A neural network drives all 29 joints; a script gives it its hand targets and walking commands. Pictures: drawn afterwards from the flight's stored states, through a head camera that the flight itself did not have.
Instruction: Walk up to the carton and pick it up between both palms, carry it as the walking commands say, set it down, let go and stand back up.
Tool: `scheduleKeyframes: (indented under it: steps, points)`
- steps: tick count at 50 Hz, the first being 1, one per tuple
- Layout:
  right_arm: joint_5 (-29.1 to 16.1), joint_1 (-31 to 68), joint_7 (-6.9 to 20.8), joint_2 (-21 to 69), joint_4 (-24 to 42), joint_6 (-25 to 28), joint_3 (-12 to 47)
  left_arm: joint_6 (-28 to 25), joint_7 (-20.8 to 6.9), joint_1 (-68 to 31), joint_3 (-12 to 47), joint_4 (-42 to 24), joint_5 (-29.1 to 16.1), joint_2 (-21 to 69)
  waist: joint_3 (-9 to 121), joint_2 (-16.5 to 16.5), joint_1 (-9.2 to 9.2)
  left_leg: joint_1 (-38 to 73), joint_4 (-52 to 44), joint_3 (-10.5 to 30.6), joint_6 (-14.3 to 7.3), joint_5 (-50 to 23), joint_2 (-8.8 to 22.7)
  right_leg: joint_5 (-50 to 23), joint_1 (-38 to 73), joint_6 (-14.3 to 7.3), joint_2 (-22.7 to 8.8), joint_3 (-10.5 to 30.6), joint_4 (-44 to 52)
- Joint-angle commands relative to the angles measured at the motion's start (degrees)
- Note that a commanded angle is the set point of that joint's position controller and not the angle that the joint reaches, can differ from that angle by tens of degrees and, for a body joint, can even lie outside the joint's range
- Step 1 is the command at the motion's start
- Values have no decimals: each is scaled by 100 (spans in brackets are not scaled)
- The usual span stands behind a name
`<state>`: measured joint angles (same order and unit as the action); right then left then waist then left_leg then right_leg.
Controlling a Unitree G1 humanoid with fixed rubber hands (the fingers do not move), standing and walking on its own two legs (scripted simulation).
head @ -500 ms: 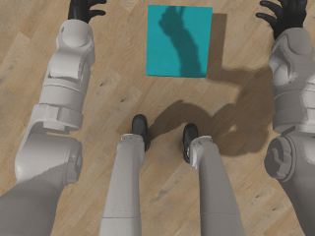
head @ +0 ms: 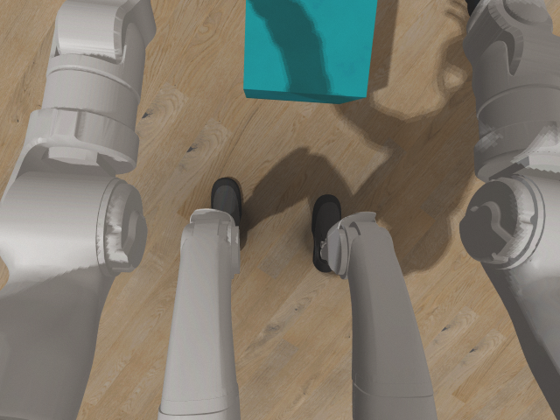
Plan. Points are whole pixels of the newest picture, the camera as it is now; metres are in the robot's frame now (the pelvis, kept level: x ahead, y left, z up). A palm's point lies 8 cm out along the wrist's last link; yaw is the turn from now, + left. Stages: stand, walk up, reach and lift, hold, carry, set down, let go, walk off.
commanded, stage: reach and lift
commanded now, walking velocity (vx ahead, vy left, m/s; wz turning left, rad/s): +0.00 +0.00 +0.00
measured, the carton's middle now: (303, 35) +0.59 -0.05 -0.51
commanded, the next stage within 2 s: none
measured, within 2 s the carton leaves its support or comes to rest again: neither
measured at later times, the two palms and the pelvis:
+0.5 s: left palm out of the picture +0.59 +0.14 -0.30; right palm (430, 8) +0.58 -0.20 -0.30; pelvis +0.00 -0.02 -0.13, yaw +0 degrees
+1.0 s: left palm (204, 40) +0.55 +0.14 -0.43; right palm (398, 48) +0.55 -0.21 -0.41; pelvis +0.00 -0.01 -0.23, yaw -3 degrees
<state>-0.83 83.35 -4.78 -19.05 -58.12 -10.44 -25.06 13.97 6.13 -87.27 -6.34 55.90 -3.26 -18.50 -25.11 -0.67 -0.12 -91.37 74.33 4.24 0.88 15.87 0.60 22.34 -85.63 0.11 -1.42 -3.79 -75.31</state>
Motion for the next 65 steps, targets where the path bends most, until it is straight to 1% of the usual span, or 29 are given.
scheduleKeyframes:
  steps: [1,2,3,4,5,6,7,8,9,12,16,20,21,23,26,27,28,31,32,33,35,36,39,43,46,50,55,59,65]
  points:
    - [-186,3013,171,-1864,878,235,22,-96,314,-3461,-444,-1093,-118,-1006,9699,-956,945,4649,917,52,54,-105,-452,-66,-631,9,605,-397,-771]
    - [-306,3219,147,-2016,1148,170,127,-21,378,-3643,-357,-1383,-239,-1188,10302,-964,917,4964,983,57,58,3,-482,-58,-302,25,602,-424,-903]
    - [-490,3392,119,-2115,1039,88,302,48,433,-3813,-234,-1246,-341,-1338,10211,-965,867,4806,1119,28,48,272,-456,172,-413,23,575,-429,-1058]
    - [-678,3622,75,-2203,1375,-23,501,153,505,-3960,-133,-1525,-497,-1537,10897,-881,833,5229,1177,50,32,329,-462,163,24,53,567,-464,-1140]
    - [-855,3732,45,-2239,928,-163,725,279,524,-4020,68,-999,-650,-1628,10436,-814,850,4905,1261,32,12,838,-395,588,-163,49,517,-493,-1221]
    - [-1026,3783,29,-2125,920,-243,942,350,535,-4146,201,-936,-682,-1583,10173,-833,818,4706,1353,-73,-34,785,-386,581,-222,56,493,-440,-1247]
    - [-1088,3880,-7,-2165,1308,-270,1030,382,574,-4325,275,-1477,-752,-1576,10696,-816,858,4925,1519,-135,-58,430,-388,346,119,42,501,-418,-1322]
    - [-1103,3856,-27,-2188,977,-325,1097,423,553,-4362,351,-1149,-796,-1662,10265,-726,881,4613,1610,-139,-84,726,-313,616,-171,46,467,-405,-1435]
    - [-1103,3813,-73,-2171,1091,-364,1156,412,546,-4458,344,-1446,-834,-1734,10343,-733,888,4574,1751,-252,-88,603,-310,554,15,32,458,-340,-1471]
    - [-1189,3670,-220,-1900,839,-396,1392,309,484,-4382,399,-1155,-870,-1903,10161,-516,845,3970,2147,-426,-154,354,-265,442,20,65,429,-268,-1729]
    - [-1031,2997,-279,-1458,43,-231,1423,24,251,-3695,261,-305,-651,-1828,9008,-373,818,2844,2585,-496,-229,178,-294,239,-434,106,438,-156,-2035]
    - [-654,2293,-241,-1046,-446,103,1237,-404,-4,-2858,-89,341,-315,-1607,8329,-190,763,2040,2996,-523,-222,-413,-343,-409,-734,164,501,-97,-2358]
    - [-628,2276,-257,-1020,-348,196,1205,-501,-18,-2793,-197,325,-253,-1652,8437,-188,692,1988,3118,-516,-210,-696,-339,-676,-725,171,522,-66,-2468]
    - [-648,2297,-304,-1062,-40,392,1177,-655,-23,-2630,-249,237,-264,-1641,8894,-178,681,2072,3375,-452,-190,-1333,-335,-1289,-624,190,572,-48,-2702]
    - [-821,2394,-445,-1191,479,565,1263,-811,53,-2555,-316,-7,-426,-1853,9699,-156,588,2292,3730,-419,-170,-2068,-327,-2017,-243,217,590,-3,-3050]
    - [-895,2446,-495,-1242,668,604,1317,-851,92,-2548,-305,-126,-493,-1913,9921,-134,560,2290,3828,-416,-167,-2234,-317,-2233,-111,231,576,23,-3175]
    - [-958,2478,-545,-1257,931,643,1374,-880,123,-2565,-248,-319,-591,-1881,10287,-113,610,2392,3915,-410,-165,-2429,-314,-2493,120,238,572,27,-3264]
    - [-1179,2585,-644,-1208,1377,704,1604,-941,206,-2550,-159,-461,-806,-1931,10499,-23,513,2324,4113,-422,-181,-2509,-264,-2665,384,258,522,70,-3514]
    - [-1235,2571,-651,-1155,1322,705,1685,-954,215,-2541,-145,-358,-842,-1942,10261,-6,472,2172,4160,-431,-190,-2411,-238,-2591,286,255,518,94,-3567]
    - [-1332,2679,-655,-1154,1649,715,1773,-974,223,-2583,-125,-585,-944,-1951,10458,63,400,2245,4219,-438,-196,-2469,-241,-2646,472,255,507,122,-3639]
    - [-1402,2632,-628,-1033,1194,702,1917,-990,203,-2590,-31,-191,-984,-1878,9712,80,368,1794,4324,-451,-189,-2162,-175,-2366,115,255,490,147,-3753]
    - [-1420,2652,-606,-1011,1213,693,1938,-1009,186,-2640,-23,-264,-1019,-1870,9563,70,346,1750,4356,-448,-181,-2101,-169,-2266,58,247,486,175,-3781]
    - [-1457,2620,-471,-928,452,644,2057,-1035,114,-2736,-8,257,-945,-1856,8265,47,261,1198,4405,-443,-165,-1429,-93,-1495,-649,234,456,205,-3817]
    - [-1313,2637,-247,-997,-624,529,2001,-993,-47,-2770,-140,1138,-718,-1842,6515,-43,246,341,4449,-388,-134,-413,-45,-422,-1656,205,392,263,-3907]
    - [-1185,2745,-95,-1102,-813,482,1849,-1021,-102,-2958,-296,1116,-509,-1935,5961,-190,184,254,4535,-381,-77,-22,-42,75,-2077,184,350,286,-4023]
    - [-1111,3146,-131,-1249,-367,613,1780,-1183,-2,-3441,-259,589,-596,-2084,6606,-289,277,777,4671,-387,-39,-316,-52,-153,-1931,203,319,221,-4179]
    - [-1217,3002,-244,-1240,-258,716,1955,-1310,94,-3409,-47,400,-844,-2015,7439,-330,262,1195,4856,-439,-16,-930,-61,-687,-1569,224,297,213,-4348]
    - [-1334,2923,-340,-1113,212,821,2190,-1388,90,-3064,-46,449,-983,-1935,7811,-83,133,1029,4989,-527,-74,-1441,-82,-1343,-1009,273,346,294,-4377]
    - [-1707,2649,-373,-779,308,822,2559,-1371,64,-2549,-15,755,-1005,-1788,8024,160,-102,692,5029,-582,-141,-1637,-41,-1858,-576,331,421,369,-4425]
